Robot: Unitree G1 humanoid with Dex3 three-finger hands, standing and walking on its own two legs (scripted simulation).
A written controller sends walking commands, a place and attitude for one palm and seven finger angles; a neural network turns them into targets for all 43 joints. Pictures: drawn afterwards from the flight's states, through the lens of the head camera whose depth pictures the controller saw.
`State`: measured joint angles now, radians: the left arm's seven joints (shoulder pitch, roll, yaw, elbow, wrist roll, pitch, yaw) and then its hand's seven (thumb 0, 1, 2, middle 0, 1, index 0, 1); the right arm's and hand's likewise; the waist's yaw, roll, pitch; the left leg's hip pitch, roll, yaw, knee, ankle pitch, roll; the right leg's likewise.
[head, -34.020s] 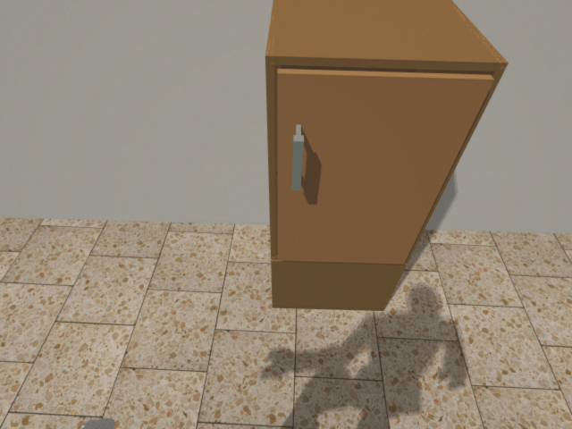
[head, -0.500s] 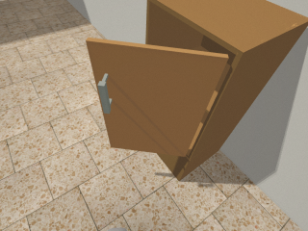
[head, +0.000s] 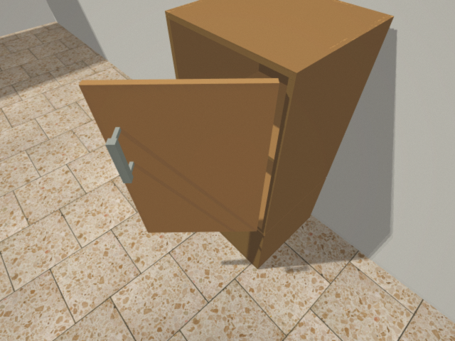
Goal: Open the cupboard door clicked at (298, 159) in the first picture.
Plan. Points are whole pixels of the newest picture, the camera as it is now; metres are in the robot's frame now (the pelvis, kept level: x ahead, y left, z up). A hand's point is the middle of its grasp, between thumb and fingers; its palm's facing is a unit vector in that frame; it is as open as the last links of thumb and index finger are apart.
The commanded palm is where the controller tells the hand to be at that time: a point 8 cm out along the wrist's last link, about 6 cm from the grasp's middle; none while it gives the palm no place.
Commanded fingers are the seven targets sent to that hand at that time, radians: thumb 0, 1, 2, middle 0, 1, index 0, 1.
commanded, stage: come to a stop and stand still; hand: left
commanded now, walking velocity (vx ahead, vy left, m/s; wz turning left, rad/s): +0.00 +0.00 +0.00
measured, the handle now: (122, 155) +0.50 +0.26 +0.01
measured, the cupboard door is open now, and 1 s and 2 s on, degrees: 48 48 48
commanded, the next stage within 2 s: look again from close up in 0.78 s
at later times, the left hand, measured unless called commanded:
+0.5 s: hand out of the picture +0.00 +0.14 -0.18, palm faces +0.07 -0.99 -0.13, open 7.4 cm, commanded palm none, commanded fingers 0.00 0.90 0.90 -0.20 -0.30 -0.20 -0.30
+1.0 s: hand out of the picture +0.04 +0.19 -0.17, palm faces +0.03 -0.98 -0.22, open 7.4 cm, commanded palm none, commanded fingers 0.00 0.90 0.90 -0.20 -0.30 -0.20 -0.30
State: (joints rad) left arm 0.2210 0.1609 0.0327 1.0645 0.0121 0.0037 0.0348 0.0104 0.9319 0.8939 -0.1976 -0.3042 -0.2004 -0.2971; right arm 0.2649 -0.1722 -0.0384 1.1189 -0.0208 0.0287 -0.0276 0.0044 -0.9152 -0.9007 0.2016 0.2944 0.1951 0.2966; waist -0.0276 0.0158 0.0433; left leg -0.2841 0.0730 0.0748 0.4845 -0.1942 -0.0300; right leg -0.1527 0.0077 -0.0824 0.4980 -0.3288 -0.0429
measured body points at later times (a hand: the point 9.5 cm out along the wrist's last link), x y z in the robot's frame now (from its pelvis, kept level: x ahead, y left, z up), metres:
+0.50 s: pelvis +0.02 -0.01 +0.00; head +0.04 +0.00 +0.45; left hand -0.01 +0.19 -0.16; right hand +0.01 -0.22 -0.16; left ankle +0.05 +0.14 -0.74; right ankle -0.04 -0.09 -0.74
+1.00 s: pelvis +0.03 +0.01 +0.00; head +0.05 +0.01 +0.45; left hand +0.04 +0.24 -0.16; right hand +0.07 -0.23 -0.16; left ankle +0.05 +0.14 -0.74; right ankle -0.04 -0.09 -0.74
